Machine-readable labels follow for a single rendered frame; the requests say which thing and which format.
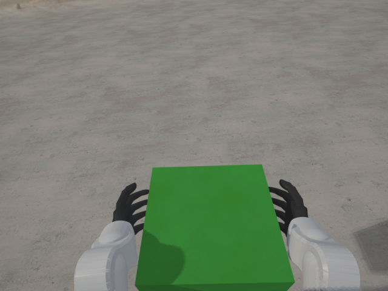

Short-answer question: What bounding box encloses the robot left hand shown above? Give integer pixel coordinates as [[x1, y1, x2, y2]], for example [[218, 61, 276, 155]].
[[112, 182, 149, 235]]

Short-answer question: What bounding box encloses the carton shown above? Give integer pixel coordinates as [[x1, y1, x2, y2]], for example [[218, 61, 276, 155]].
[[135, 164, 295, 291]]

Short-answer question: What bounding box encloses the right robot forearm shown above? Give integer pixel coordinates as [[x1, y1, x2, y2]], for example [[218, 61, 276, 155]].
[[287, 217, 361, 291]]

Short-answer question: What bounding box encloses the left robot forearm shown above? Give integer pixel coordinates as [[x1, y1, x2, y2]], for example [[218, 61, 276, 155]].
[[74, 221, 138, 291]]

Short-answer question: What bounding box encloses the robot right hand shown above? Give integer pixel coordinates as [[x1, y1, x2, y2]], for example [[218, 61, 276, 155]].
[[269, 179, 308, 237]]

